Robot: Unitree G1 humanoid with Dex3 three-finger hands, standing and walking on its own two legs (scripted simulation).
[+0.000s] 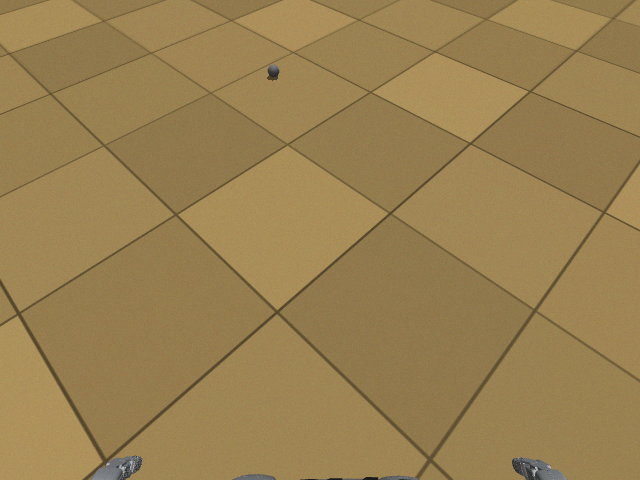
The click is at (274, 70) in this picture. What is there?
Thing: free ball
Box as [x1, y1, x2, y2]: [268, 65, 278, 76]
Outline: 270,65 268,68 268,73 271,76 277,75 278,68 275,65
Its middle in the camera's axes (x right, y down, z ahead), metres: -0.26 -1.00 +2.29
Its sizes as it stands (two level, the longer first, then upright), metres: 0.069 0.069 0.069
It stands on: the floor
